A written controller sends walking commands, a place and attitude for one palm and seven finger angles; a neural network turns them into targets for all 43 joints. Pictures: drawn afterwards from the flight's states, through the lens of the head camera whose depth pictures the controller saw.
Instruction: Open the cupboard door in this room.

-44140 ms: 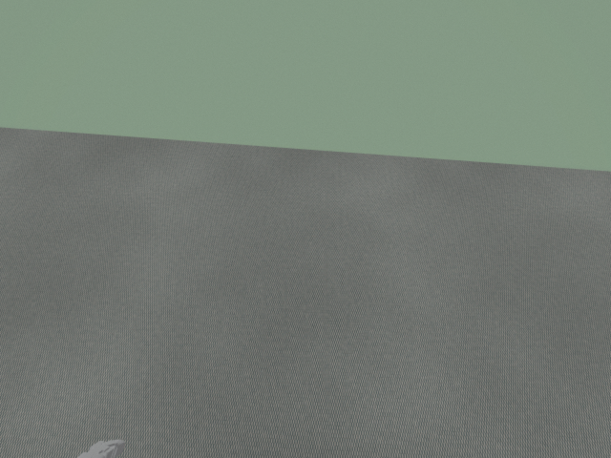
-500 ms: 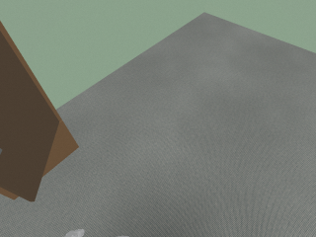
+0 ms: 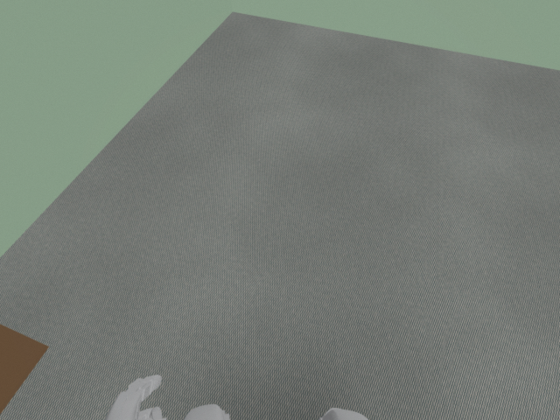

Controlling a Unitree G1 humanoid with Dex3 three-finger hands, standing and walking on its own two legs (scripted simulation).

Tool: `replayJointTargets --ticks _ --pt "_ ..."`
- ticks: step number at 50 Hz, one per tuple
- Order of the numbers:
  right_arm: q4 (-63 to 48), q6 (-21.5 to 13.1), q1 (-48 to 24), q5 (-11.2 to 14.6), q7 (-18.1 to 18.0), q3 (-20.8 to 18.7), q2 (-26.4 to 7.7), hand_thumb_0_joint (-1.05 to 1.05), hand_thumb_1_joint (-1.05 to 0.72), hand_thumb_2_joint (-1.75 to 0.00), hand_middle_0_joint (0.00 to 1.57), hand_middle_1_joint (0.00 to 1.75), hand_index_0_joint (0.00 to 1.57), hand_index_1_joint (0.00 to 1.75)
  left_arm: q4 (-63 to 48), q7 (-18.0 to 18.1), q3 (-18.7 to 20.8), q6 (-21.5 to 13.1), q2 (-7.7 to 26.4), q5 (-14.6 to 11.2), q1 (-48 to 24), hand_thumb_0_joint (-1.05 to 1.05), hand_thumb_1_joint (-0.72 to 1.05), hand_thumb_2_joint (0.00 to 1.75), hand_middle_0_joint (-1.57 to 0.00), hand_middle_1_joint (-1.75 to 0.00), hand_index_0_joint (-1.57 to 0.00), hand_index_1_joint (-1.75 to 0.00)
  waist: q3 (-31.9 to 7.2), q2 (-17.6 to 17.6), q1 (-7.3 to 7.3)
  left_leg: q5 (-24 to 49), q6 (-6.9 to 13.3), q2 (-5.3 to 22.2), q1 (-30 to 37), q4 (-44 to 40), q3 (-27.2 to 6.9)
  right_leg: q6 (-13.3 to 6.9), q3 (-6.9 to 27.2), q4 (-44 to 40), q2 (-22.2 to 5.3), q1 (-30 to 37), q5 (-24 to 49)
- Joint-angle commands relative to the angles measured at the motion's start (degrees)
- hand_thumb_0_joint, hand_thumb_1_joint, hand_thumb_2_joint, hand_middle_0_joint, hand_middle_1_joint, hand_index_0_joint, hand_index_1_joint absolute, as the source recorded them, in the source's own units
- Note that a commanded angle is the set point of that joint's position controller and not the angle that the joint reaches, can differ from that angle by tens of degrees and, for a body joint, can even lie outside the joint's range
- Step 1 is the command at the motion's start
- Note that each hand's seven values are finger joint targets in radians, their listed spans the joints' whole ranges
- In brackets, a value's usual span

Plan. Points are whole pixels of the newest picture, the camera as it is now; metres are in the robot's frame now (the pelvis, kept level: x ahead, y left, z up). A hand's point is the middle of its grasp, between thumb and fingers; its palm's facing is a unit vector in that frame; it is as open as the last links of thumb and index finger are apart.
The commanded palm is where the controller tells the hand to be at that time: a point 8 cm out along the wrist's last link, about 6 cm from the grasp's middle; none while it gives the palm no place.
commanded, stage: walk to a spot facing it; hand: left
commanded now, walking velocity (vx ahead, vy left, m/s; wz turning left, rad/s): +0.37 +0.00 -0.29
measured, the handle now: out of the picture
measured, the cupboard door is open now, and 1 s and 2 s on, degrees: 43 43 43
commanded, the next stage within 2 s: turn to face it in 1.06 s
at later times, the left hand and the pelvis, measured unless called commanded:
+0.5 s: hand (177, 323) +0.29 +0.19 -0.15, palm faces -0.16 -0.98 -0.15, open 7.4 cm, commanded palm none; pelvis +0.21 +0.02 +0.02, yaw -11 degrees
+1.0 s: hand (243, 238) +0.47 +0.08 -0.15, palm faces -0.18 -0.96 -0.20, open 7.2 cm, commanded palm none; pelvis +0.41 -0.09 +0.02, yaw -13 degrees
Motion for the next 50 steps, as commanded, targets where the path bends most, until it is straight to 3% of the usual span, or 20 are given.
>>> replayJointTargets --ticks 1,8,11,12,13,14,16,18,21,28,30,32,33,34,35,37,39,41,45,50 --pt "-6.28 -1.55 -2.69 -0.62 0.38 -1.21 -3.16 0.0 -0.9 -0.9 0.2 0.3 0.2 0.3 -1.17 1.54 1.92 -0.82 8.48 0.38 5.21 0.0 0.9 0.9 -0.2 -0.3 -0.2 -0.3 -4.99 -9.01 1.95 7.6 -0.17 -0.31 -7.76 -4.99 -1.4 -7.92 15.9 -24.32 -13.21 4.89 -3.95" --pt "-9.08 -3.07 -8.59 -0.28 1.32 -1.51 -2.45 0.0 -0.9 -0.9 0.2 0.3 0.2 0.3 1.75 0.83 2.22 -1.55 9.23 0.37 8.39 0.0 0.9 0.9 -0.2 -0.3 -0.2 -0.3 -3.36 -7.26 2.82 11.47 0.68 -4.13 0.25 -26.81 -0.28 -8.05 16.85 -22.74 -12.4 4.98 -7.1" --pt "-6.7 -4.44 -2.25 -0.4 0.58 -1.86 -5.63 0.0 -0.9 -0.9 0.2 0.3 0.2 0.3 1.47 0.77 1.94 -1.17 7.48 -0.19 7.55 0.0 0.9 0.9 -0.2 -0.3 -0.2 -0.3 -4.84 -1.38 -0.52 12.69 1.36 -4.92 17.39 -38.6 -0.29 -5.12 13.66 -12.97 -7.7 -1.41 -6.65" --pt "-4.74 -4.95 4.78 -1.12 -0.04 -3.04 -10.49 0.0 -0.9 -0.9 0.2 0.3 0.2 0.3 0.8 0.46 1.37 -1.17 4.6 -0.34 8.36 0.0 0.9 0.9 -0.2 -0.3 -0.2 -0.3 -8.51 9.86 -3.3 3.08 5.02 4.4 27.21 -44.57 -13.95 -2.33 8.89 2.31 -2.03 -9.26 -7.27" --pt "-3.8 -4.81 11.74 -1.76 -0.53 -3.83 -15.41 0.0 -0.9 -0.9 0.2 0.3 0.2 0.3 -0.54 0.08 0.37 -1.45 2.26 -0.46 8.74 0.0 0.9 0.9 -0.2 -0.3 -0.2 -0.3 -11.86 20.68 -4.96 -2.62 10.7 17.6 33.33 -52.11 -31.52 0.21 2.39 21.7 3.24 -18.39 -17.02" --pt "-3.62 -4.36 11.09 -1.76 -0.79 -3.2 -13.15 0.0 -0.9 -0.9 0.2 0.3 0.2 0.3 -0.96 0.3 0.82 -1.68 4.66 0.36 5.25 0.0 0.9 0.9 -0.2 -0.3 -0.2 -0.3 -9.46 13.94 -4.95 -5.15 12.72 18.93 28.48 -54.8 -34.86 -0.26 7.48 32.11 0.48 -21.45 -15.26" --pt "-5.35 -4.91 4.19 -1.36 -0.8 -1.73 -8.14 0.0 -0.9 -0.9 0.2 0.3 0.2 0.3 0.2 -0.25 1.12 -1.85 3.92 0.6 3.28 0.0 0.9 0.9 -0.2 -0.3 -0.2 -0.3 -3.1 6.57 -1.02 2.82 11.12 15.38 18.11 -55.61 -24.94 0.39 8.6 38.79 -4.39 -22.69 -4.66" --pt "-4.85 -6.0 0.96 -0.87 -1.14 -0.83 -5.41 0.0 -0.9 -0.9 0.2 0.3 0.2 0.3 2.07 -0.8 0.63 -0.88 2.02 0.71 6.58 0.0 0.9 0.9 -0.2 -0.3 -0.2 -0.3 -4.15 5.53 2.15 16.86 8.29 10.75 18.21 -54.52 -11.61 1.51 7.68 35.67 -5.41 -20.17 0.65" --pt "-2.34 -6.45 3.61 -0.5 -1.21 -0.55 -5.02 0.0 -0.9 -0.9 0.2 0.3 0.2 0.3 2.22 -0.9 -0.07 0.03 0.79 0.62 5.84 0.0 0.9 0.9 -0.2 -0.3 -0.2 -0.3 -7.07 6.83 2.18 32.05 8.5 8.24 21.64 -52.96 -2.02 2.24 5.16 26.57 -5.24 -18.0 2.53" --pt "1.03 -5.01 7.31 -1.13 -0.55 -0.62 -5.38 0.0 -0.9 -0.9 0.2 0.3 0.2 0.3 0.78 -1.14 -0.56 0.13 0.36 0.56 -2.79 0.0 0.9 0.9 -0.2 -0.3 -0.2 -0.3 -1.52 7.85 0.29 25.46 8.84 8.69 18.2 -53.87 2.73 0.82 -0.99 3.99 -3.43 -8.46 3.9" --pt "1.58 -4.65 6.98 -1.17 -0.66 -0.41 -5.95 0.0 -0.9 -0.9 0.2 0.3 0.2 0.3 1.42 -1.16 -0.37 0.13 1.01 0.51 -2.0 0.0 0.9 0.9 -0.2 -0.3 -0.2 -0.3 -1.18 7.55 1.71 27.36 8.46 8.73 17.43 -51.72 3.54 -0.09 -2.31 1.34 -2.17 -3.38 3.74" --pt "1.93 -4.42 5.91 -0.62 -0.64 -0.19 -6.26 0.0 -0.9 -0.9 0.2 0.3 0.2 0.3 4.95 -0.76 0.55 -0.63 3.47 0.53 8.49 0.0 0.9 0.9 -0.2 -0.3 -0.2 -0.3 -6.53 2.78 7.13 36.2 6.31 5.63 14.33 -37.82 6.68 -1.9 -3.36 -4.88 0.55 13.5 4.46" --pt "1.24 -4.66 4.15 0.32 -0.04 -0.08 -5.08 0.0 -0.9 -0.9 0.2 0.3 0.2 0.3 7.91 0.0 1.87 -1.34 8.19 0.86 18.73 0.0 0.9 0.9 -0.2 -0.3 -0.2 -0.3 -12.34 -4.95 11.88 30.95 4.22 1.9 2.89 -22.53 10.03 -5.43 7.31 -7.76 -7.15 29.93 -1.38" --pt "-1.12 -4.96 3.88 1.15 -0.1 0.5 -1.14 0.0 -0.9 -0.9 0.2 0.3 0.2 0.3 9.97 0.97 3.7 -1.36 14.59 0.36 26.74 0.0 0.9 0.9 -0.2 -0.3 -0.2 -0.3 -17.55 -20.12 13.8 -6.53 1.62 -6.83 -13.11 -3.13 9.6 -12.06 33.0 -16.2 -23.78 41.61 -2.06" --pt "-1.9 -4.67 -0.56 0.78 -0.11 -0.1 -3.39 0.0 -0.9 -0.9 0.2 0.3 0.2 0.3 9.72 1.42 3.26 -1.01 15.13 -0.9 24.34 0.0 0.9 0.9 -0.2 -0.3 -0.2 -0.3 -13.43 -14.7 12.82 -8.38 2.5 -4.66 -17.58 5.68 1.12 -13.51 36.22 -21.16 -25.66 35.48 -2.54" --pt "-1.42 -4.33 -3.71 0.43 -0.24 -0.83 -2.67 0.0 -0.9 -0.9 0.2 0.3 0.2 0.3 7.21 1.96 1.5 -1.4 8.47 -0.85 15.29 0.0 0.9 0.9 -0.2 -0.3 -0.2 -0.3 -6.55 -10.7 7.79 3.13 2.41 -0.3 -16.88 6.21 -3.58 -9.61 24.71 -21.89 -21.04 21.62 4.09" --pt "0.81 -3.06 -1.2 -0.18 0.05 -0.52 0.08 0.0 -0.9 -0.9 0.2 0.3 0.2 0.3 6.31 2.25 0.25 -2.1 4.13 -0.42 11.68 0.0 0.9 0.9 -0.2 -0.3 -0.2 -0.3 -4.48 -5.77 4.16 6.71 1.71 0.74 -9.93 -0.56 -2.58 -8.23 15.29 -23.97 -17.47 12.2 9.82" --pt "1.77 -2.05 1.36 -0.26 0.43 -0.37 1.62 0.0 -0.9 -0.9 0.2 0.3 0.2 0.3 6.63 2.15 -0.06 -2.82 3.49 -0.17 10.81 0.0 0.9 0.9 -0.2 -0.3 -0.2 -0.3 -3.95 -5.75 2.0 8.83 1.07 0.14 -7.42 -6.29 -1.23 -7.86 10.47 -25.34 -15.43 9.07 10.01" --pt "-1.0 -2.04 -3.62 -0.27 1.4 -0.84 1.62 0.0 -0.9 -0.9 0.2 0.3 0.2 0.3 7.39 1.94 0.04 -3.86 3.3 -0.27 12.67 0.0 0.9 0.9 -0.2 -0.3 -0.2 -0.3 -2.57 -5.36 2.37 14.9 1.24 -0.52 -10.89 -13.95 -1.07 -8.23 8.53 -26.91 -14.77 11.99 9.18" --pt "-4.62 -2.85 -13.58 0.04 2.14 -0.69 0.32 0.0 -0.9 -0.9 0.2 0.3 0.2 0.3 9.75 2.14 -0.44 -4.1 4.39 -0.19 15.99 0.0 0.9 0.9 -0.2 -0.3 -0.2 -0.3 -0.6 -6.72 4.2 16.63 2.17 -2.24 -11.7 -24.66 0.31 -6.89 6.19 -24.37 -15.47 18.52 19.83"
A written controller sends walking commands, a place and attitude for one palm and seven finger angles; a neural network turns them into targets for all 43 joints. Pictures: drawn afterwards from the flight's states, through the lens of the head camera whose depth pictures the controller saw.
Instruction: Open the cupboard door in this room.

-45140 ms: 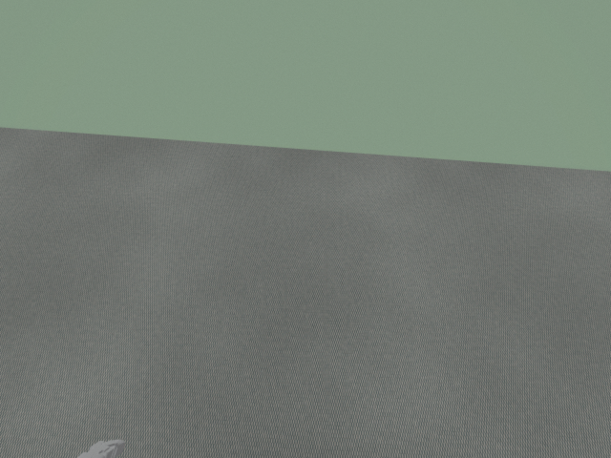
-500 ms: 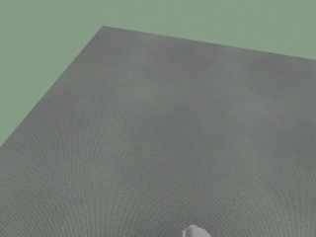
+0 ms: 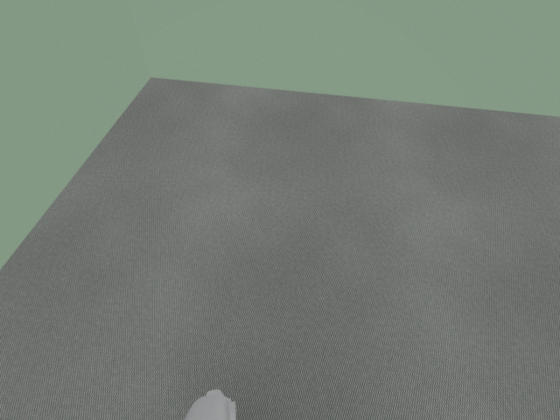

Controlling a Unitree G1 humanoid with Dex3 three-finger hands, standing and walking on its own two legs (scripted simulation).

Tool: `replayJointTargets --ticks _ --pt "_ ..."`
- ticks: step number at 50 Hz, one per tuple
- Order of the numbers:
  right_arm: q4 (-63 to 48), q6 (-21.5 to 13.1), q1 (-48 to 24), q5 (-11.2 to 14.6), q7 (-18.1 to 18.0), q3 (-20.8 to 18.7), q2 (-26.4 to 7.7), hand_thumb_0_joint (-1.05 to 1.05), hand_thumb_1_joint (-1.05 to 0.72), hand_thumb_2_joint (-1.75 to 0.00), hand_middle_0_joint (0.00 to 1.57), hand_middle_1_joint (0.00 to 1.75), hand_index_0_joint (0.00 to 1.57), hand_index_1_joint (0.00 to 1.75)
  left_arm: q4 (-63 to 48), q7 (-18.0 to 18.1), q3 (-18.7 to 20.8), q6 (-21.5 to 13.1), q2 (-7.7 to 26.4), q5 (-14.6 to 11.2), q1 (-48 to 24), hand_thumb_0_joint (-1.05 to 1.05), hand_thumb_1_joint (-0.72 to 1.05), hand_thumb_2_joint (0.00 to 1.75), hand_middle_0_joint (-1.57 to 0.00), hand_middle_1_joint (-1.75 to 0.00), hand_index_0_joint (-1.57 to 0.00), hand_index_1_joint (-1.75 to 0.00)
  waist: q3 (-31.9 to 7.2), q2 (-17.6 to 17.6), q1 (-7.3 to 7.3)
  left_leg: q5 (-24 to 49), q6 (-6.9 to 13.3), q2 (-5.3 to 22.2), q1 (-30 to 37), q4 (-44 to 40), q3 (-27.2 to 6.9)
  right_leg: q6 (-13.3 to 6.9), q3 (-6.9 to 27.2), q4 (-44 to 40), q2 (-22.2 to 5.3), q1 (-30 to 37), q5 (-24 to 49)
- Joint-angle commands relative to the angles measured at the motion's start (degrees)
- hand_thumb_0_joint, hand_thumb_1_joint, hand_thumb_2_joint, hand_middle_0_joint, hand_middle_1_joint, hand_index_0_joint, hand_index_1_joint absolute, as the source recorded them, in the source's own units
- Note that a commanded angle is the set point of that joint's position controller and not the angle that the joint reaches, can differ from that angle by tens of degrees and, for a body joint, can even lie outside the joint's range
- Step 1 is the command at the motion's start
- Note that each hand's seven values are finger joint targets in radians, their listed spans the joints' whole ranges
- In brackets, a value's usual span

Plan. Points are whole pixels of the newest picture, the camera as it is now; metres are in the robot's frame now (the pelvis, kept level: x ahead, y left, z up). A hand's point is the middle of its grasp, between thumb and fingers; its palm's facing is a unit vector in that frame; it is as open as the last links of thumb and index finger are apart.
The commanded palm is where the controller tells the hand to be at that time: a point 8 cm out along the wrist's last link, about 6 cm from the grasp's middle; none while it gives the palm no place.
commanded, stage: walk to a spot facing it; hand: left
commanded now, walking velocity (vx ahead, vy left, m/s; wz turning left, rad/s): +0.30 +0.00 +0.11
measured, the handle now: out of the picture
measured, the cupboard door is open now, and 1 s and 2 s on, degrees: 43 43 43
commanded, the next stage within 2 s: turn to face it in 0.06 s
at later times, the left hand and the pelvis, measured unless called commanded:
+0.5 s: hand (174, 360) +0.25 +0.20 -0.17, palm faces +0.19 -0.95 -0.24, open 7.4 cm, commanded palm none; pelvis +0.18 +0.00 -0.02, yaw +10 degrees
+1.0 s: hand (154, 364) +0.24 +0.24 -0.17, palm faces +0.47 -0.84 -0.29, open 7.4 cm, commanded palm none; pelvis +0.26 +0.00 -0.01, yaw +28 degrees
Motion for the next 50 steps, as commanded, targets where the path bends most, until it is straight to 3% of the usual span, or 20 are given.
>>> replayJointTargets --ticks 1,3,6,7,8,9,12,14,21,22,23,24,25,29,36,38,39,40,45,50 --pt "-5.18 -1.29 -5.76 0.38 1.21 0.59 -1.67 0.0 -0.9 -0.9 0.2 0.3 0.2 0.3 0.13 0.37 0.31 -0.84 6.62 -0.22 6.13 0.0 0.9 0.9 -0.2 -0.3 -0.2 -0.3 3.98 -5.86 2.46 1.35 1.27 -1.1 -1.53 -7.1 0.63 -4.96 8.69 -6.47 -18.25 3.1 22.26" --pt "-5.61 -1.51 -7.29 0.4 1.15 0.6 -2.2 0.0 -0.9 -0.9 0.2 0.3 0.2 0.3 1.05 0.61 0.29 -0.53 7.08 0.03 7.47 0.0 0.9 0.9 -0.2 -0.3 -0.2 -0.3 4.42 -5.86 2.61 -0.69 2.11 -2.36 1.22 -10.01 1.57 -4.34 8.55 -3.94 -18.55 4.82 28.39" --pt "-1.49 -2.11 4.95 -0.29 -0.02 0.28 -5.07 0.0 -0.9 -0.9 0.2 0.3 0.2 0.3 0.93 0.72 0.35 -0.21 7.61 -0.41 6.31 0.0 0.9 0.9 -0.2 -0.3 -0.2 -0.3 -1.61 -3.36 -3.74 4.14 4.37 -6.41 22.51 -17.94 4.44 -1.01 2.7 13.55 -14.89 -0.39 41.19" --pt "0.25 -2.43 13.08 -0.93 -0.67 -0.59 -9.83 0.0 -0.9 -0.9 0.2 0.3 0.2 0.3 -0.23 0.52 0.22 0.09 6.32 -0.69 7.32 0.0 0.9 0.9 -0.2 -0.3 -0.2 -0.3 -7.7 3.54 -6.32 11.05 8.49 2.3 37.31 -18.27 -6.66 1.72 0.86 26.81 -10.71 -11.78 27.87" --pt "1.4 -2.27 19.02 -1.09 -1.28 -1.74 -15.39 0.0 -0.9 -0.9 0.2 0.3 0.2 0.3 -1.24 0.13 -0.69 0.07 3.41 -1.15 9.76 0.0 0.9 0.9 -0.2 -0.3 -0.2 -0.3 -14.51 15.49 -6.44 21.74 16.16 17.41 48.58 -21.1 -25.42 3.54 -0.06 46.91 -3.36 -24.34 -10.11" --pt "1.54 -1.58 20.43 -0.29 -1.54 -1.52 -15.88 0.0 -0.9 -0.9 0.2 0.3 0.2 0.3 -3.73 0.46 -0.51 -0.24 4.48 -0.65 4.05 0.0 0.9 0.9 -0.2 -0.3 -0.2 -0.3 -11.45 8.15 -7.26 25.7 17.95 19.36 41.31 -25.32 -27.91 2.72 5.03 54.75 -2.86 -26.02 -18.76" --pt "-2.15 -2.2 6.8 0.09 -2.07 0.32 -9.27 0.0 -0.9 -0.9 0.2 0.3 0.2 0.3 -4.4 0.28 -0.15 1.57 3.23 0.1 0.86 0.0 0.9 0.9 -0.2 -0.3 -0.2 -0.3 -1.01 9.64 -0.81 12.49 14.18 13.21 19.66 -31.61 -21.32 4.55 8.92 53.84 -8.57 -28.02 -11.12" --pt "-3.59 -2.27 2.11 -0.02 -2.13 0.67 -8.92 0.0 -0.9 -0.9 0.2 0.3 0.2 0.3 -3.73 -0.3 -0.32 3.02 1.55 0.14 3.73 0.0 0.9 0.9 -0.2 -0.3 -0.2 -0.3 -2.68 7.14 2.13 12.03 11.68 8.83 13.7 -31.05 -13.82 5.74 7.15 43.31 -8.29 -21.01 -9.33" --pt "-6.32 1.01 -2.72 0.15 -1.36 -1.26 -10.74 0.0 -0.9 -0.9 0.2 0.3 0.2 0.3 -6.57 0.29 1.51 4.14 4.33 0.06 4.63 0.0 0.9 0.9 -0.2 -0.3 -0.2 -0.3 -3.1 3.66 4.54 -9.45 7.96 2.1 1.8 -25.63 -14.72 7.14 3.08 15.85 -4.22 -3.72 0.77" --pt "-7.12 1.33 -2.93 0.41 -1.11 -1.12 -9.15 0.0 -0.9 -0.9 0.2 0.3 0.2 0.3 -7.11 0.65 2.17 3.81 7.12 0.34 5.33 0.0 0.9 0.9 -0.2 -0.3 -0.2 -0.3 -3.04 -2.49 5.39 -13.04 5.27 -2.28 -1.98 -19.45 -11.42 6.08 8.44 7.58 -8.77 0.05 -3.59" --pt "-8.46 1.62 -3.22 0.64 -0.57 -0.71 -5.89 0.0 -0.9 -0.9 0.2 0.3 0.2 0.3 -8.37 1.19 3.24 3.58 12.18 0.92 5.67 0.0 0.9 0.9 -0.2 -0.3 -0.2 -0.3 -2.47 -15.14 6.39 -18.91 1.47 -8.9 -7.57 -7.2 -3.82 1.45 23.3 -1.8 -21.88 0.92 -8.84" --pt "-9.43 1.81 -4.09 0.47 -0.27 -1.07 -5.83 0.0 -0.9 -0.9 0.2 0.3 0.2 0.3 -9.64 1.23 3.59 4.13 15.3 0.64 4.94 0.0 0.9 0.9 -0.2 -0.3 -0.2 -0.3 -3.59 -17.77 6.97 -23.71 0.84 -9.08 -4.27 8.02 -2.12 -4.03 29.39 -7.21 -30.74 -3.87 -9.5" --pt "-8.9 2.16 -4.15 0.4 -0.35 -1.41 -6.5 0.0 -0.9 -0.9 0.2 0.3 0.2 0.3 -10.53 1.61 3.4 3.71 13.69 0.44 2.09 0.0 0.9 0.9 -0.2 -0.3 -0.2 -0.3 -2.73 -16.02 5.16 -21.41 0.7 -6.61 -4.97 17.06 -4.92 -5.29 29.68 -6.52 -30.3 -6.25 -6.37" --pt "-7.58 2.77 -1.83 0.58 0.47 -0.57 -3.93 0.0 -0.9 -0.9 0.2 0.3 0.2 0.3 -12.04 1.9 2.12 3.53 9.29 0.57 -4.1 0.0 0.9 0.9 -0.2 -0.3 -0.2 -0.3 -1.83 -11.98 1.58 -15.86 -1.01 -3.89 -1.34 13.87 -1.98 -1.9 7.21 1.62 -22.54 -4.5 22.2" --pt "-10.46 2.17 -3.46 0.67 0.82 0.17 -5.16 0.0 -0.9 -0.9 0.2 0.3 0.2 0.3 -11.55 1.34 3.15 3.63 13.29 0.28 -1.56 0.0 0.9 0.9 -0.2 -0.3 -0.2 -0.3 -5.34 -10.73 2.36 -7.34 0.03 -7.53 10.44 -12.49 4.49 0.88 -0.4 13.19 -21.89 1.38 39.18" --pt "-9.53 1.67 3.16 0.13 0.73 -1.32 -10.64 0.0 -0.9 -0.9 0.2 0.3 0.2 0.3 -13.1 0.97 2.93 3.89 12.35 -0.31 -3.12 0.0 0.9 0.9 -0.2 -0.3 -0.2 -0.3 -10.38 -2.07 -1.71 12.22 2.65 -2.51 28.24 -22.21 -1.57 5.05 -2.99 27.26 -19.14 -9.88 25.75" --pt "-9.39 1.25 8.04 -0.34 0.27 -3.15 -17.97 0.0 -0.9 -0.9 0.2 0.3 0.2 0.3 -15.92 0.5 1.93 4.17 8.24 -0.87 -4.48 0.0 0.9 0.9 -0.2 -0.3 -0.2 -0.3 -12.56 16.88 -4.48 39.47 12.52 14.58 38.0 -22.84 -24.92 9.55 -3.21 41.25 -10.25 -27.58 -15.09" --pt "-8.01 1.88 11.39 0.08 -0.15 -3.31 -20.04 0.0 -0.9 -0.9 0.2 0.3 0.2 0.3 -18.18 1.07 1.43 4.92 9.1 -0.13 -8.51 0.0 0.9 0.9 -0.2 -0.3 -0.2 -0.3 -12.65 12.1 -5.78 40.76 17.38 19.2 35.99 -22.87 -26.89 8.74 4.79 48.2 -8.76 -30.13 -25.08" --pt "-11.24 1.29 -0.64 -0.22 -1.63 -2.09 -15.33 0.0 -0.9 -0.9 0.2 0.3 0.2 0.3 -15.41 0.38 1.63 5.99 8.13 -0.32 -7.97 0.0 0.9 0.9 -0.2 -0.3 -0.2 -0.3 -6.66 9.18 -0.34 28.38 11.54 7.6 25.68 -23.39 -16.55 9.13 7.98 42.87 -7.65 -28.54 -12.54" --pt "-12.5 2.27 -4.65 -0.04 -1.15 -2.76 -16.28 0.0 -0.9 -0.9 0.2 0.3 0.2 0.3 -14.92 0.24 1.49 5.76 8.23 -0.56 -3.85 0.0 0.9 0.9 -0.2 -0.3 -0.2 -0.3 -6.9 9.39 1.4 18.3 9.7 4.52 17.53 -22.22 -16.99 8.25 4.84 23.21 -3.45 -13.85 -7.25"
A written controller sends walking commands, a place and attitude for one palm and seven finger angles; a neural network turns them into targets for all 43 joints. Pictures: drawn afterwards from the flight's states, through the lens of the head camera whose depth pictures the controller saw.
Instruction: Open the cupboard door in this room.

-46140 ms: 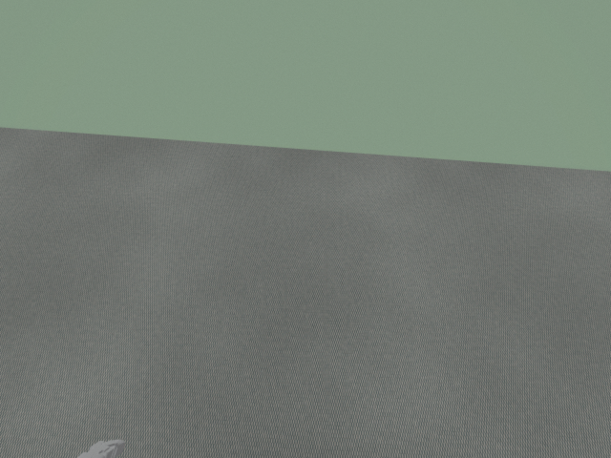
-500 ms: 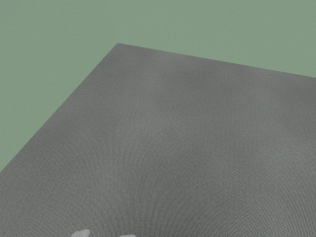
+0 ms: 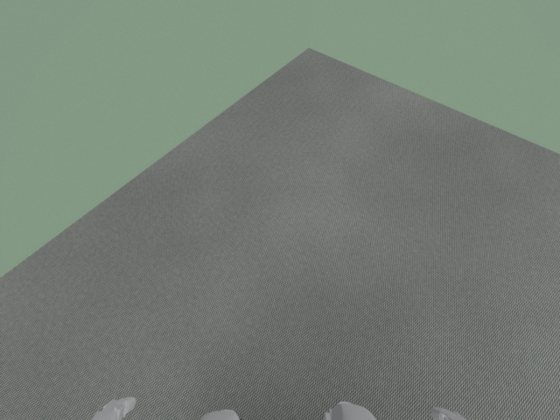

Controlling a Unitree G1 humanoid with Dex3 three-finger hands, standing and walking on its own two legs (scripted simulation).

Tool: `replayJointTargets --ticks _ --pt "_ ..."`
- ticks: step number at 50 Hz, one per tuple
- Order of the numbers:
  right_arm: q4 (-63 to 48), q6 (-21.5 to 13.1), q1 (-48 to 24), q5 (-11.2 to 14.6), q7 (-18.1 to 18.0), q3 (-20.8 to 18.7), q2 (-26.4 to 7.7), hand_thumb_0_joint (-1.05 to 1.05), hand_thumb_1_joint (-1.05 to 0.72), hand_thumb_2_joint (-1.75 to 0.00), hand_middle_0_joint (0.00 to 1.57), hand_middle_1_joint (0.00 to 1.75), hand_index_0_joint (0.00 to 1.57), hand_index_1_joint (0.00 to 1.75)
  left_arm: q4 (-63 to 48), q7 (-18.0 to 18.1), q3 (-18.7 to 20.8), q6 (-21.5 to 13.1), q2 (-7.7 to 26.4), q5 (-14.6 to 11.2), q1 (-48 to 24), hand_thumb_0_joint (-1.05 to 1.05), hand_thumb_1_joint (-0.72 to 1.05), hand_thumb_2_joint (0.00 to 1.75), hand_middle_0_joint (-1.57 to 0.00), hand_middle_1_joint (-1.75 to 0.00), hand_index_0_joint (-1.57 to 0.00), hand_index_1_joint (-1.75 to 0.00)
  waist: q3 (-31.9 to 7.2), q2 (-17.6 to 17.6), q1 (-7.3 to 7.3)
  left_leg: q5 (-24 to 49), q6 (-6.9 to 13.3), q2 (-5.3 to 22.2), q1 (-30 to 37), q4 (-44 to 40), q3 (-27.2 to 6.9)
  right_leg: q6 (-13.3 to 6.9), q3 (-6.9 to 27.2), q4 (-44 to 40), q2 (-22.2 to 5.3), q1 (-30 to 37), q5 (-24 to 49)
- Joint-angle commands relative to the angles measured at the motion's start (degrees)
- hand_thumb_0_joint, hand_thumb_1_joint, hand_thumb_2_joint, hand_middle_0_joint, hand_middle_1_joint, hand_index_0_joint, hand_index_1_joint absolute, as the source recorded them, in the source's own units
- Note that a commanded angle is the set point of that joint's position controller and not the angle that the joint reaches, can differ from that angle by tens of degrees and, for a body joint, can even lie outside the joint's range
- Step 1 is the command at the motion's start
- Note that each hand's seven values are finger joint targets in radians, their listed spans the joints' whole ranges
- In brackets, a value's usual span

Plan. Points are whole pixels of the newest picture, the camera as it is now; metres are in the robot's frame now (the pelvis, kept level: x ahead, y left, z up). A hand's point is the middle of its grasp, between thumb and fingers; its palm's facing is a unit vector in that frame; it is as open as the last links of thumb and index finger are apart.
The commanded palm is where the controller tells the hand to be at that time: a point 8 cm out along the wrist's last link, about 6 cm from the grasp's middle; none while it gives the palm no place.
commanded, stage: turn to face it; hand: left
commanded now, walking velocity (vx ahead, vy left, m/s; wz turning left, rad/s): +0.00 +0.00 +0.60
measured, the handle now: out of the picture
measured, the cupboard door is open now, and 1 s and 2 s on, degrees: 43 43 43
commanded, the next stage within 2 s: none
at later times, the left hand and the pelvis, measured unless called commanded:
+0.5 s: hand out of the picture +0.00 +0.18 -0.18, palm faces +0.36 -0.90 -0.24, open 7.4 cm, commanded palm none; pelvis +0.02 -0.03 -0.01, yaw +20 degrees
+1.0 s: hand out of the picture +0.00 +0.13 -0.15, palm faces +0.60 -0.76 -0.24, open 7.4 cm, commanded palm none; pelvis +0.06 -0.07 +0.01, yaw +39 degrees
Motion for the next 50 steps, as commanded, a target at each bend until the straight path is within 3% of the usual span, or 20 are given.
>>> replayJointTargets --ticks 1,2,4,6,9,14,18,19,20,21,22,27,34,35,36,37,39,42,48,50 --pt "-4.46 0.36 -2.11 0.32 -0.33 -3.47 -12.04 0.0 -0.9 -0.9 0.2 0.3 0.2 0.3 -3.75 0.02 0.54 -1.79 3.65 -0.33 6.81 0.0 0.9 0.9 -0.2 -0.3 -0.2 -0.3 -10.11 8.8 1.99 17.23 7.38 9.6 1.64 -6.46 -12.01 -0.32 -2.73 -16.86 3.22 12.54 8.83" --pt "-5.2 0.56 -3.52 0.74 -0.15 -3.33 -10.84 0.0 -0.9 -0.9 0.2 0.3 0.2 0.3 -3.37 0.25 1.01 -2.23 5.53 -0.12 9.71 0.0 0.9 0.9 -0.2 -0.3 -0.2 -0.3 -9.84 4.85 3.74 8.89 4.95 6.54 -3.75 -2.36 -10.71 -0.78 -1.31 -25.8 1.14 18.98 13.65" --pt "-7.48 0.63 -4.46 1.09 0.83 -2.63 -5.49 0.0 -0.9 -0.9 0.2 0.3 0.2 0.3 -4.37 1.03 2.19 -2.83 14.14 1.05 10.42 0.0 0.9 0.9 -0.2 -0.3 -0.2 -0.3 -7.87 -19.75 5.2 -21.89 -1.29 -4.59 -15.7 25.36 -0.05 -11.6 23.97 -39.04 -24.52 19.54 18.65" --pt "-5.6 1.52 -3.84 0.77 0.91 -3.0 -5.99 0.0 -0.9 -0.9 0.2 0.3 0.2 0.3 -5.31 1.57 1.16 -3.06 9.73 0.44 5.51 0.0 0.9 0.9 -0.2 -0.3 -0.2 -0.3 -5.28 -16.39 1.87 -16.05 -1.23 -0.47 -15.97 39.84 -3.47 -12.59 17.31 -35.53 -20.08 14.23 24.05" --pt "-3.58 1.84 -1.89 0.92 1.7 -1.93 -3.81 0.0 -0.9 -0.9 0.2 0.3 0.2 0.3 -6.4 1.7 0.34 -3.21 6.29 0.58 2.21 0.0 0.9 0.9 -0.2 -0.3 -0.2 -0.3 -6.95 -12.2 -0.24 -11.18 -2.68 0.86 -12.33 33.48 0.43 -10.42 2.1 -31.06 -14.41 17.21 38.19" --pt "-4.34 1.29 -5.58 1.24 2.06 -0.84 -1.62 0.0 -0.9 -0.9 0.2 0.3 0.2 0.3 -3.82 1.56 1.38 -3.29 9.13 0.72 7.88 0.0 0.9 0.9 -0.2 -0.3 -0.2 -0.3 -8.28 -10.78 3.26 -11.77 -2.43 -0.55 -7.18 13.91 5.91 -10.68 -1.49 -27.2 -16.32 24.43 47.91" --pt "-4.0 0.65 -1.61 1.18 1.76 -1.04 -3.18 0.0 -0.9 -0.9 0.2 0.3 0.2 0.3 -3.07 1.02 2.01 -3.09 9.75 0.33 7.03 0.0 0.9 0.9 -0.2 -0.3 -0.2 -0.3 -10.12 -10.61 1.19 -3.11 -0.94 -1.35 3.03 -1.45 6.96 -7.58 -5.0 -20.51 -15.87 21.65 44.61" --pt "-3.02 0.19 2.48 0.94 1.67 -1.69 -5.53 0.0 -0.9 -0.9 0.2 0.3 0.2 0.3 -3.6 0.86 2.1 -2.94 9.19 -0.17 6.01 0.0 0.9 0.9 -0.2 -0.3 -0.2 -0.3 -12.38 -6.07 -1.41 5.82 0.35 0.44 11.96 -8.18 4.99 -5.23 -7.12 -13.57 -15.33 16.32 40.06" --pt "-2.6 -0.32 6.2 0.27 1.3 -3.32 -11.95 0.0 -0.9 -0.9 0.2 0.3 0.2 0.3 -5.4 0.45 1.63 -2.57 6.15 -0.57 5.91 0.0 0.9 0.9 -0.2 -0.3 -0.2 -0.3 -15.16 10.22 -3.37 24.48 6.78 14.08 23.38 -9.7 -13.2 -0.68 -9.82 -1.2 -8.28 0.87 15.42" --pt "-1.62 0.19 10.06 0.44 0.77 -4.31 -15.97 0.0 -0.9 -0.9 0.2 0.3 0.2 0.3 -8.17 0.51 0.21 -2.19 3.7 -0.33 1.74 0.0 0.9 0.9 -0.2 -0.3 -0.2 -0.3 -13.53 17.56 -5.53 42.5 15.25 24.47 24.15 -10.8 -23.74 1.01 -5.54 8.75 -3.34 -9.2 -12.26" --pt "-0.82 0.23 11.12 0.36 0.28 -4.08 -15.15 0.0 -0.9 -0.9 0.2 0.3 0.2 0.3 -8.48 0.92 0.45 -1.39 5.05 0.21 -1.37 0.0 0.9 0.9 -0.2 -0.3 -0.2 -0.3 -12.91 10.86 -5.93 33.35 15.9 23.05 21.09 -10.35 -21.97 0.36 -0.39 13.18 -3.39 -10.08 -9.99" --pt "-3.15 -0.46 1.09 0.28 -0.77 -2.76 -10.88 0.0 -0.9 -0.9 0.2 0.3 0.2 0.3 -4.62 -0.02 0.78 -0.76 3.7 -0.15 1.44 0.0 0.9 0.9 -0.2 -0.3 -0.2 -0.3 -8.16 9.57 -0.22 23.87 9.73 11.93 10.87 -11.48 -11.56 0.59 1.07 8.78 -1.65 -5.05 2.46" --pt "-4.14 0.59 -2.21 0.37 -0.29 -3.69 -11.41 0.0 -0.9 -0.9 0.2 0.3 0.2 0.3 -4.17 0.06 0.74 -1.7 3.76 -0.39 6.42 0.0 0.9 0.9 -0.2 -0.3 -0.2 -0.3 -8.68 9.37 2.21 13.57 7.32 8.37 0.97 -7.04 -14.21 -0.45 -2.21 -18.76 3.26 13.89 9.56" --pt "-4.75 0.61 -2.53 0.82 -0.14 -3.55 -9.85 0.0 -0.9 -0.9 0.2 0.3 0.2 0.3 -3.89 0.36 1.23 -2.25 5.67 -0.19 8.83 0.0 0.9 0.9 -0.2 -0.3 -0.2 -0.3 -9.24 4.92 3.55 8.38 4.91 5.33 -3.57 -2.61 -12.85 -1.02 -0.13 -27.63 0.8 20.63 13.78" --pt "-5.84 0.59 -1.53 1.4 0.27 -3.01 -5.85 0.0 -0.9 -0.9 0.2 0.3 0.2 0.3 -3.81 0.99 2.34 -3.03 10.99 0.78 10.93 0.0 0.9 0.9 -0.2 -0.3 -0.2 -0.3 -10.02 -11.24 4.33 -7.19 0.32 -2.41 -13.95 10.32 -4.82 -5.33 15.66 -36.07 -13.76 27.49 15.37" --pt "-6.78 0.49 -2.33 1.06 0.6 -2.8 -5.33 0.0 -0.9 -0.9 0.2 0.3 0.2 0.3 -4.4 1.17 2.15 -2.91 13.91 0.82 9.93 0.0 0.9 0.9 -0.2 -0.3 -0.2 -0.3 -8.93 -19.17 4.59 -21.92 -1.09 -4.75 -15.19 25.85 -1.47 -11.79 22.93 -37.68 -24.81 22.06 22.07" --pt "-5.27 1.49 -2.76 0.84 0.68 -3.09 -5.84 0.0 -0.9 -0.9 0.2 0.3 0.2 0.3 -5.35 1.8 1.44 -2.83 9.87 0.37 5.28 0.0 0.9 0.9 -0.2 -0.3 -0.2 -0.3 -6.7 -17.2 2.05 -16.7 -1.18 -0.61 -15.17 39.12 -3.83 -13.11 16.49 -34.77 -20.34 16.63 25.81" --pt "-3.73 1.88 -1.93 0.94 1.59 -2.1 -3.91 0.0 -0.9 -0.9 0.2 0.3 0.2 0.3 -6.3 1.67 0.45 -3.04 6.65 0.46 2.07 0.0 0.9 0.9 -0.2 -0.3 -0.2 -0.3 -6.09 -12.16 0.13 -11.58 -2.72 0.62 -11.93 33.37 0.24 -10.74 2.37 -31.32 -14.87 17.06 37.48" --pt "-4.3 0.99 -5.07 1.35 2.03 -0.86 -1.95 0.0 -0.9 -0.9 0.2 0.3 0.2 0.3 -3.55 1.43 1.67 -3.06 9.73 0.78 7.77 0.0 0.9 0.9 -0.2 -0.3 -0.2 -0.3 -8.7 -12.04 3.43 -11.36 -2.1 -1.23 -5.19 9.64 6.23 -10.14 -1.89 -25.65 -16.22 25.46 48.6" --pt "-4.04 0.65 -2.36 1.24 1.77 -1.01 -3.01 0.0 -0.9 -0.9 0.2 0.3 0.2 0.3 -3.53 1.22 2.11 -2.97 10.25 0.41 7.08 0.0 0.9 0.9 -0.2 -0.3 -0.2 -0.3 -9.44 -11.24 1.83 -5.47 -1.35 -1.87 0.09 1.33 7.1 -8.39 -4.01 -21.84 -16.07 23.9 47.73"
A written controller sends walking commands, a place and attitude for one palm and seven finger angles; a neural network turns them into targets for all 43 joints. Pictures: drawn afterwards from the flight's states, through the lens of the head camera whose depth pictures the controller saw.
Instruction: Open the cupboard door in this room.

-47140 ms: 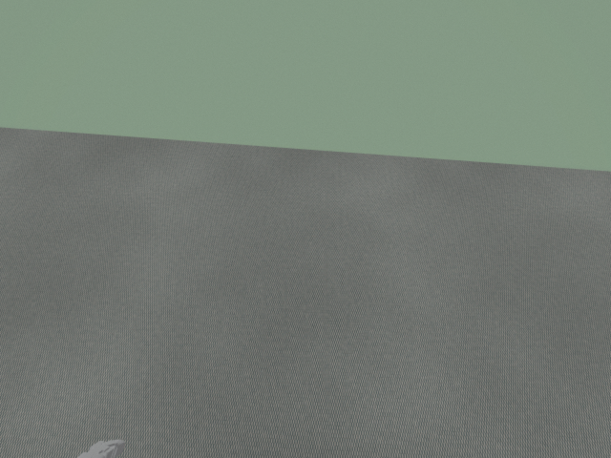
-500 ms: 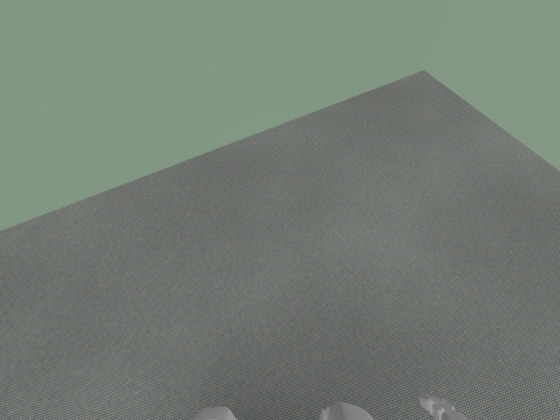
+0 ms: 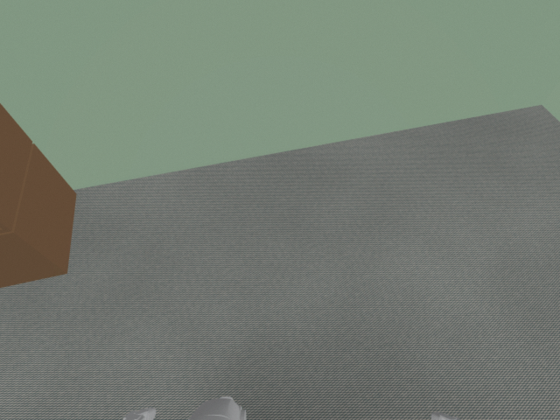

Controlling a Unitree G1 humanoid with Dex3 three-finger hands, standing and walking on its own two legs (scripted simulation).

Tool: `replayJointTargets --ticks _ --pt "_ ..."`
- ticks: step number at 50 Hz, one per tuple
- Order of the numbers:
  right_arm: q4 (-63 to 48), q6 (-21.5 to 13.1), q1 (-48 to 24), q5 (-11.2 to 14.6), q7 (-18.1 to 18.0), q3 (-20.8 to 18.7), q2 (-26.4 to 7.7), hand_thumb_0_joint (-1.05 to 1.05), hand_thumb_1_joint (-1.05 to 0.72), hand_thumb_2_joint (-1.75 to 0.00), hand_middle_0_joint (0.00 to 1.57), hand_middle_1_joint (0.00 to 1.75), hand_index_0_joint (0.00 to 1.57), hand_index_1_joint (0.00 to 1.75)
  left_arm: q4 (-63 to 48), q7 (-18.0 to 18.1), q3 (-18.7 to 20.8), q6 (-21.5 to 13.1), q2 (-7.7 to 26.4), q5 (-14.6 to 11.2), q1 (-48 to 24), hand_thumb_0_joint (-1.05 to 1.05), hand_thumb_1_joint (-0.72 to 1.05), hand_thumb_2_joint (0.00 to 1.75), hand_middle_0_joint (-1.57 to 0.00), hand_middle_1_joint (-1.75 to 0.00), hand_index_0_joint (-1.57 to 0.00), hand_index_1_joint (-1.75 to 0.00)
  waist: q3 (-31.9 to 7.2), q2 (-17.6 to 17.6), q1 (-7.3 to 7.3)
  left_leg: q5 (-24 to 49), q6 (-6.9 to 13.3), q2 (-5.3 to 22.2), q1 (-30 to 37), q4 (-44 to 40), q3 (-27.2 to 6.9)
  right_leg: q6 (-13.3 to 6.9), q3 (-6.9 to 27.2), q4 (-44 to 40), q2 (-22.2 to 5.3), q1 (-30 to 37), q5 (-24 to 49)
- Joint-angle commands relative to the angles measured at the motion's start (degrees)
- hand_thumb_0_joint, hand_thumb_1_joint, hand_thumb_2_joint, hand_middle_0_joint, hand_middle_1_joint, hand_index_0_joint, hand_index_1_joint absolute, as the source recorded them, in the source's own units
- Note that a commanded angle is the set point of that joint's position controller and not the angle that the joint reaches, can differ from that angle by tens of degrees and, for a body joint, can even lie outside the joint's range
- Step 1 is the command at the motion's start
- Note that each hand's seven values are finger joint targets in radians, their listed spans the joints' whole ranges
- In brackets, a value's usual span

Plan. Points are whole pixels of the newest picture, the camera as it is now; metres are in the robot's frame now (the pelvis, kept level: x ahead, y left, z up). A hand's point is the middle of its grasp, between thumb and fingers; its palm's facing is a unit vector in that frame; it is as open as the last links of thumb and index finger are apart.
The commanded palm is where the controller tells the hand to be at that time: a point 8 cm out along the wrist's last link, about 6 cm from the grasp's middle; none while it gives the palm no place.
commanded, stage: turn to face it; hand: left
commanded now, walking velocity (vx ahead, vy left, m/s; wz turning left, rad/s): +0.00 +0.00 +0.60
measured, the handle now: out of the picture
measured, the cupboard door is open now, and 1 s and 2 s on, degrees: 43 43 43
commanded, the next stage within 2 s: take the last steps up to it in 1.52 s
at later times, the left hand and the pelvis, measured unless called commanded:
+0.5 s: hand out of the picture +0.05 +0.19 -0.15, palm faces +0.29 -0.91 -0.31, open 7.4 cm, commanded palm none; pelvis +0.02 -0.04 -0.01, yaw +18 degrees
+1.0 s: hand out of the picture -0.03 +0.20 -0.16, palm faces +0.58 -0.77 -0.27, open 7.4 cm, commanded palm none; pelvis +0.02 -0.03 +0.00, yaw +35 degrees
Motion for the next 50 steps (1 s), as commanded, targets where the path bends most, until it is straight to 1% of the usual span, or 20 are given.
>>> replayJointTargets --ticks 1,2,3,4,9,14,17,18,19,20,22,25,32,35,36,37,38,40,42,50 --pt "-4.85 -2.29 1.13 -0.05 -0.04 -0.35 -4.12 0.0 -0.9 -0.9 0.2 0.3 0.2 0.3 -2.3 0.59 4.25 -0.71 13.97 -0.85 3.21 0.0 0.9 0.9 -0.2 -0.3 -0.2 -0.3 -11.63 -7.88 0.45 11.01 1.79 -1.52 8.81 -17.86 2.29 -2.8 3.78 2.93 -11.19 7.43 36.79" --pt "-3.99 -2.8 5.38 -0.44 -0.19 -1.36 -7.7 0.0 -0.9 -0.9 0.2 0.3 0.2 0.3 -3.25 0.31 4.1 -0.48 12.68 -1.27 2.54 0.0 0.9 0.9 -0.2 -0.3 -0.2 -0.3 -14.77 -0.16 -2.01 24.19 4.26 3.68 19.72 -21.76 -3.61 0.2 1.55 11.95 -9.12 -1.2 27.33" --pt "-3.8 -2.96 9.31 -0.86 -0.5 -3.11 -14.19 0.0 -0.9 -0.9 0.2 0.3 0.2 0.3 -5.71 -0.14 2.87 -0.25 8.37 -1.53 1.04 0.0 0.9 0.9 -0.2 -0.3 -0.2 -0.3 -15.76 18.08 -4.27 46.56 12.45 19.87 28.79 -22.79 -25.0 4.53 0.57 25.35 -0.41 -18.42 -11.12" --pt "-2.39 -2.41 13.04 -0.75 -0.99 -3.31 -16.06 0.0 -0.9 -0.9 0.2 0.3 0.2 0.3 -7.71 0.27 2.32 0.45 8.38 -0.91 -3.19 0.0 0.9 0.9 -0.2 -0.3 -0.2 -0.3 -14.55 14.78 -5.77 49.29 17.92 24.36 25.25 -23.15 -27.5 3.9 7.14 31.85 1.07 -21.23 -20.31" --pt "-4.74 -3.17 3.01 -0.87 -2.61 -1.73 -10.39 0.0 -0.9 -0.9 0.2 0.3 0.2 0.3 -3.78 -0.32 2.87 1.44 7.86 -0.98 -2.45 0.0 0.9 0.9 -0.2 -0.3 -0.2 -0.3 -9.84 10.96 -0.3 34.01 12.48 12.95 13.46 -25.49 -17.57 4.16 11.74 32.61 2.02 -18.19 -6.03" --pt "-4.74 -2.72 2.21 -1.09 -2.17 -2.32 -11.25 0.0 -0.9 -0.9 0.2 0.3 0.2 0.3 -4.28 -0.4 2.54 1.3 6.97 -1.14 -2.26 0.0 0.9 0.9 -0.2 -0.3 -0.2 -0.3 -9.91 10.56 -0.27 26.5 12.13 11.18 9.87 -25.36 -19.47 3.66 9.71 16.3 5.28 -10.12 -6.3" --pt "-5.52 -2.26 -0.09 -0.73 -2.04 -2.66 -11.09 0.0 -0.9 -0.9 0.2 0.3 0.2 0.3 -3.58 -0.22 2.68 0.51 7.41 -1.33 2.48 0.0 0.9 0.9 -0.2 -0.3 -0.2 -0.3 -11.04 9.68 1.95 26.05 10.34 8.94 4.94 -21.09 -20.7 3.04 8.25 1.88 7.64 0.67 0.76" --pt "-5.96 -2.23 -1.2 -0.31 -1.83 -2.65 -10.27 0.0 -0.9 -0.9 0.2 0.3 0.2 0.3 -3.16 -0.01 3.14 -0.11 9.09 -1.15 5.26 0.0 0.9 0.9 -0.2 -0.3 -0.2 -0.3 -11.82 6.64 3.58 22.05 7.83 6.12 1.47 -17.5 -18.83 2.75 9.19 -6.46 6.1 6.82 5.86" --pt "-6.93 -2.19 -0.45 0.22 -1.48 -2.26 -6.51 0.0 -0.9 -0.9 0.2 0.3 0.2 0.3 -3.08 0.61 4.14 -0.75 13.64 -0.32 7.09 0.0 0.9 0.9 -0.2 -0.3 -0.2 -0.3 -12.12 -6.36 4.37 7.98 3.84 -0.4 -8.81 -6.71 -12.66 -0.72 21.85 -14.78 -6.25 14.39 5.39" --pt "-8.32 -2.28 -1.47 0.13 -1.1 -1.79 -4.85 0.0 -0.9 -0.9 0.2 0.3 0.2 0.3 -3.54 0.83 4.36 -0.69 17.45 0.08 6.4 0.0 0.9 0.9 -0.2 -0.3 -0.2 -0.3 -10.12 -17.02 4.8 -9.84 1.11 -5.46 -12.69 8.93 -5.98 -7.75 33.09 -17.7 -19.79 10.2 11.22" --pt "-6.37 -1.36 -1.36 -0.37 -0.99 -2.3 -6.0 0.0 -0.9 -0.9 0.2 0.3 0.2 0.3 -4.28 1.27 3.32 -0.84 13.26 -0.58 1.89 0.0 0.9 0.9 -0.2 -0.3 -0.2 -0.3 -7.81 -13.41 1.95 -5.25 1.18 -0.92 -12.75 24.36 -8.98 -9.33 26.76 -14.5 -15.79 4.1 17.22" --pt "-4.82 -0.77 -0.4 -0.19 -0.06 -1.31 -3.92 0.0 -0.9 -0.9 0.2 0.3 0.2 0.3 -5.18 1.25 2.41 -0.89 10.27 -0.55 -1.33 0.0 0.9 0.9 -0.2 -0.3 -0.2 -0.3 -6.84 -11.55 0.18 0.23 -0.29 0.8 -9.92 20.62 -4.87 -6.77 11.87 -11.12 -10.31 4.38 28.82" --pt "-5.77 -1.56 -3.99 0.23 0.23 -0.08 -2.14 0.0 -0.9 -0.9 0.2 0.3 0.2 0.3 -2.37 0.94 3.8 -0.84 13.68 -0.2 4.74 0.0 0.9 0.9 -0.2 -0.3 -0.2 -0.3 -8.93 -10.46 3.45 -0.41 0.49 -0.74 -2.24 -3.27 1.29 -6.75 8.03 -5.97 -12.63 11.02 38.1" --pt "-4.54 -2.28 1.69 -0.06 -0.04 -0.58 -4.53 0.0 -0.9 -0.9 0.2 0.3 0.2 0.3 -2.38 0.49 4.27 -0.5 13.93 -0.93 3.04 0.0 0.9 0.9 -0.2 -0.3 -0.2 -0.3 -11.28 -6.86 -0.1 11.83 1.92 -1.05 10.63 -18.68 1.52 -2.48 3.72 3.1 -11.54 5.25 32.36" --pt "-3.87 -2.79 5.84 -0.49 -0.23 -1.76 -9.03 0.0 -0.9 -0.9 0.2 0.3 0.2 0.3 -3.53 0.19 4.05 -0.19 12.09 -1.31 2.52 0.0 0.9 0.9 -0.2 -0.3 -0.2 -0.3 -14.22 3.82 -2.47 24.63 5.36 6.3 20.94 -22.43 -8.18 1.0 0.83 13.38 -7.84 -4.66 19.88" --pt "-3.32 -2.84 10.29 -0.92 -0.73 -3.42 -15.58 0.0 -0.9 -0.9 0.2 0.3 0.2 0.3 -6.29 -0.26 2.63 0.07 7.75 -1.57 0.16 0.0 0.9 0.9 -0.2 -0.3 -0.2 -0.3 -14.31 20.4 -4.97 47.86 14.89 22.0 26.94 -24.3 -28.92 5.05 1.11 26.52 0.57 -20.44 -18.13" --pt "-2.15 -2.49 13.47 -0.6 -1.32 -3.35 -16.04 0.0 -0.9 -0.9 0.2 0.3 0.2 0.3 -8.08 0.17 2.05 0.82 8.76 -0.84 -4.52 0.0 0.9 0.9 -0.2 -0.3 -0.2 -0.3 -13.3 12.01 -5.87 49.05 18.21 24.64 24.94 -23.4 -29.1 4.14 8.16 32.66 0.51 -22.67 -19.31" --pt "-3.03 -2.99 9.65 -0.74 -2.64 -2.73 -13.21 0.0 -0.9 -0.9 0.2 0.3 0.2 0.3 -5.86 0.47 2.51 0.92 8.09 -1.08 -5.33 0.0 0.9 0.9 -0.2 -0.3 -0.2 -0.3 -13.39 14.87 -4.11 45.41 16.14 18.6 21.17 -23.32 -24.48 4.26 12.11 36.7 0.81 -23.15 -13.11" --pt "-4.46 -3.14 3.78 -0.73 -2.7 -1.82 -10.92 0.0 -0.9 -0.9 0.2 0.3 0.2 0.3 -3.86 -0.15 2.78 1.39 8.25 -1.04 -2.56 0.0 0.9 0.9 -0.2 -0.3 -0.2 -0.3 -11.24 10.87 -0.76 36.13 13.14 13.81 15.55 -25.14 -18.51 4.3 12.16 35.34 1.53 -19.62 -6.54" --pt "-4.29 -2.62 2.78 -1.1 -2.09 -2.41 -11.15 0.0 -0.9 -0.9 0.2 0.3 0.2 0.3 -4.42 -0.32 2.39 1.17 7.15 -1.21 -2.55 0.0 0.9 0.9 -0.2 -0.3 -0.2 -0.3 -9.89 10.3 -0.3 26.38 12.19 10.54 9.75 -25.41 -21.74 3.5 9.8 13.26 6.21 -8.77 -5.81"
